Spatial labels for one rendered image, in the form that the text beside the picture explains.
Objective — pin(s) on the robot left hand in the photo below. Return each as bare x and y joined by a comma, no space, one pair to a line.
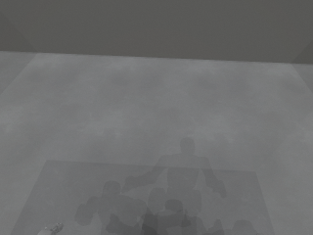
51,229

